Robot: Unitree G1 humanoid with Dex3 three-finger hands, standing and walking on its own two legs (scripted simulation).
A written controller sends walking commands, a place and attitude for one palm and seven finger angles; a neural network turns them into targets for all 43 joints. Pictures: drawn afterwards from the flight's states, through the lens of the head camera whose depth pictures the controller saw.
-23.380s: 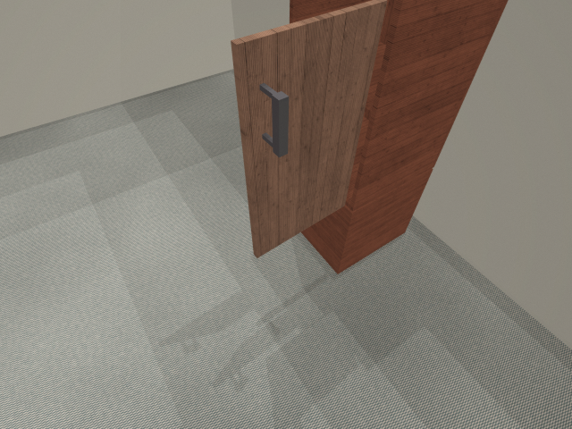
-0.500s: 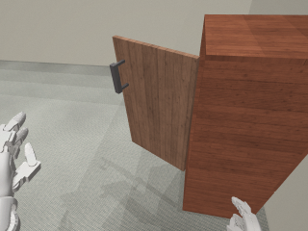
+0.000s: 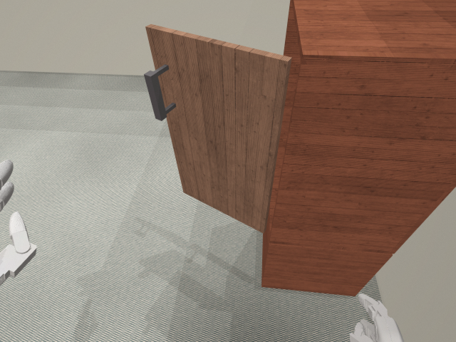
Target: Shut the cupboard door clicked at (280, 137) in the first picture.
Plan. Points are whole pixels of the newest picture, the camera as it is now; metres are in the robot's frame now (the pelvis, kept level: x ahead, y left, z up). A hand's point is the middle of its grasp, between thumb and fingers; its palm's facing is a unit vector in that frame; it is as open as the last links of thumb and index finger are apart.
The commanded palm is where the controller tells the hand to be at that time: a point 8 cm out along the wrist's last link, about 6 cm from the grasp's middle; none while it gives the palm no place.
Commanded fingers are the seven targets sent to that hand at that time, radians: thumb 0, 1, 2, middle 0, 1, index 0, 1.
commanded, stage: step back with the hand held close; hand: left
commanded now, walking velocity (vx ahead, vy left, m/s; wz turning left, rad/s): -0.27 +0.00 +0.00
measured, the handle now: (162, 92) +0.64 +0.20 +0.11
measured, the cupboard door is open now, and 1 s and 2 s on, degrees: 64 64 64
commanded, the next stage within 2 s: stop stepping back and stand still in 1.12 s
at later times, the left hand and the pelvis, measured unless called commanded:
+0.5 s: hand out of the picture +0.14 +0.26 +0.17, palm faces +0.48 -0.76 -0.44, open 7.4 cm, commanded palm +0.08 +0.30 +0.18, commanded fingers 0.00 0.90 0.90 -0.20 -0.30 -0.20 -0.30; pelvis -0.06 +0.00 -0.01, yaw +1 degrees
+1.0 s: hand out of the picture +0.06 +0.28 +0.18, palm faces +0.52 -0.72 -0.46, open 7.4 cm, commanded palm -0.01 +0.31 +0.18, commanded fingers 0.00 0.90 0.90 -0.20 -0.30 -0.20 -0.30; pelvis -0.12 +0.00 -0.01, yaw +5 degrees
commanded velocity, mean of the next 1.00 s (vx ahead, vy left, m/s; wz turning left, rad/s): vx -0.34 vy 0.00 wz -0.03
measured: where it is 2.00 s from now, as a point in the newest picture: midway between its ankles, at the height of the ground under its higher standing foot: outside the picture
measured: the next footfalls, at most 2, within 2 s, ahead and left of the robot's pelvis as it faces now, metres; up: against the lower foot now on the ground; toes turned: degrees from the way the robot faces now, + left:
right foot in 1.22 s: -0.23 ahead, -0.13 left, +0.00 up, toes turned +1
left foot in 1.38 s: -0.08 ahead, +0.08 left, +0.00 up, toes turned -3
